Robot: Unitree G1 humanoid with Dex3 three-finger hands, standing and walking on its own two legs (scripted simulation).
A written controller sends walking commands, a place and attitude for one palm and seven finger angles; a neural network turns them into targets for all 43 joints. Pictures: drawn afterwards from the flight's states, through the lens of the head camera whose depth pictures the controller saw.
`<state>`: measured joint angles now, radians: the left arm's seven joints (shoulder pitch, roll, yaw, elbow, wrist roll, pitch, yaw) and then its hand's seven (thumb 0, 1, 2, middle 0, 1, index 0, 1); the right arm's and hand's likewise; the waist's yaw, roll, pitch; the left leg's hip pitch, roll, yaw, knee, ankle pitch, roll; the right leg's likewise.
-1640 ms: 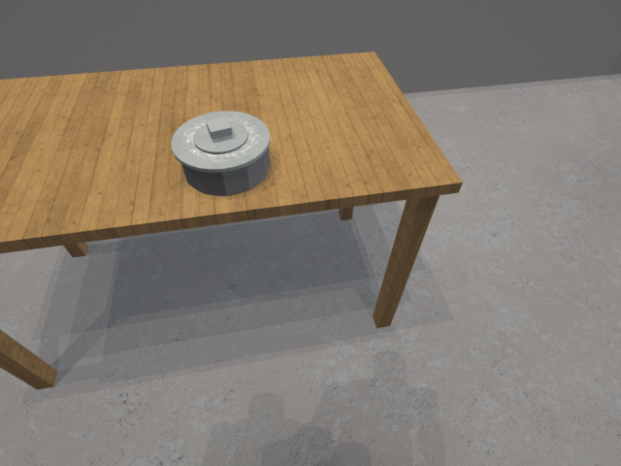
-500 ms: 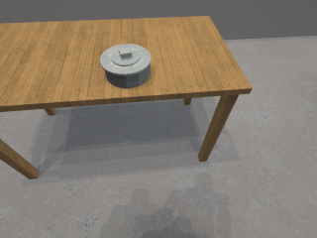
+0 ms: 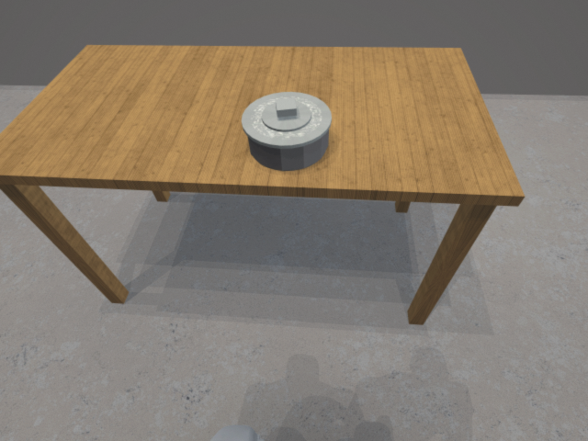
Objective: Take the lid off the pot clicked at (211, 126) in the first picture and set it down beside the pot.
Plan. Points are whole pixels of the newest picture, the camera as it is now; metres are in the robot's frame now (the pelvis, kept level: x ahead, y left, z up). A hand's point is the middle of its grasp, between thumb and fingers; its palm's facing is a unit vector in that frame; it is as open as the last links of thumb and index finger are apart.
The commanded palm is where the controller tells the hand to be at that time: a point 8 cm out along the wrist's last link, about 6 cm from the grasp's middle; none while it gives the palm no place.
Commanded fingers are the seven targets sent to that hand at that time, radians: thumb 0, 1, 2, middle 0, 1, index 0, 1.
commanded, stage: take the last steps up to it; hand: left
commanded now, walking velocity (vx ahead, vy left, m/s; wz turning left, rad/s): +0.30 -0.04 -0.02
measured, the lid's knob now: (285, 107) +0.73 +0.09 +0.04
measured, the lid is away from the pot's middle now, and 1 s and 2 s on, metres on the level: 0.00 0.00 0.00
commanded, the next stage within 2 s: come to a stop and stand still in 0.50 s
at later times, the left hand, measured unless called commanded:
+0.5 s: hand (194, 388) +0.22 +0.20 -0.17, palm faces +0.01 -0.98 -0.19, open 7.4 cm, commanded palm none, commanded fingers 0.00 0.90 0.90 -0.20 -0.30 -0.20 -0.30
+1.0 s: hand (215, 326) +0.33 +0.20 -0.19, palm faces +0.00 -0.98 -0.21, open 7.3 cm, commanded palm none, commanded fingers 0.00 0.90 0.90 -0.20 -0.30 -0.20 -0.30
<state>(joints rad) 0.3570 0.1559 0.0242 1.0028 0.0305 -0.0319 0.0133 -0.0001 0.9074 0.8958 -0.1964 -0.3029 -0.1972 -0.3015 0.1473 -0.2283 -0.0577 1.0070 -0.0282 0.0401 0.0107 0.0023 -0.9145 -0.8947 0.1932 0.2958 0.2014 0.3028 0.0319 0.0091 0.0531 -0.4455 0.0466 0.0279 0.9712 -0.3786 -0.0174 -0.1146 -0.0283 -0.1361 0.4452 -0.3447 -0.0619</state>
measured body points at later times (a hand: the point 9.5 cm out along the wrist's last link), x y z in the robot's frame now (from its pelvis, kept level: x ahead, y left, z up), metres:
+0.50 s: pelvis +0.15 +0.01 -0.01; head +0.19 +0.01 +0.44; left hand +0.22 +0.25 -0.15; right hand +0.12 -0.23 -0.16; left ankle +0.06 +0.15 -0.74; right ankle +0.22 -0.13 -0.72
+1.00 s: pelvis +0.25 +0.01 -0.01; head +0.31 +0.03 +0.44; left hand +0.33 +0.25 -0.17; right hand +0.33 -0.23 -0.14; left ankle +0.30 +0.08 -0.74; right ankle +0.18 -0.13 -0.65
